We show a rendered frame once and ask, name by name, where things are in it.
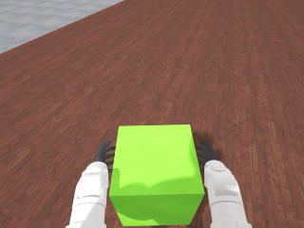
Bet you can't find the left robot forearm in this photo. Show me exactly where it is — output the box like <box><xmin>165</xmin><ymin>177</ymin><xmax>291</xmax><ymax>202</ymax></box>
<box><xmin>66</xmin><ymin>161</ymin><xmax>109</xmax><ymax>228</ymax></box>

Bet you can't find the right robot forearm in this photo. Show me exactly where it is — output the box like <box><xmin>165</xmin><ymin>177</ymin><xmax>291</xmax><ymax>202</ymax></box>
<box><xmin>204</xmin><ymin>160</ymin><xmax>252</xmax><ymax>228</ymax></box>

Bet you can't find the right robot hand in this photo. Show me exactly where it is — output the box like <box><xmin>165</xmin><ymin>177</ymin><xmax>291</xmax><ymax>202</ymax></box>
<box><xmin>195</xmin><ymin>139</ymin><xmax>218</xmax><ymax>173</ymax></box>

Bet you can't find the carton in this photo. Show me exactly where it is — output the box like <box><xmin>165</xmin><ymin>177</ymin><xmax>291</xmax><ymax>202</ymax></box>
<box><xmin>109</xmin><ymin>124</ymin><xmax>205</xmax><ymax>226</ymax></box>

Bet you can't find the left robot hand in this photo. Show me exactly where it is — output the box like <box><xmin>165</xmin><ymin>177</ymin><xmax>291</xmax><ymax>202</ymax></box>
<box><xmin>93</xmin><ymin>140</ymin><xmax>116</xmax><ymax>173</ymax></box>

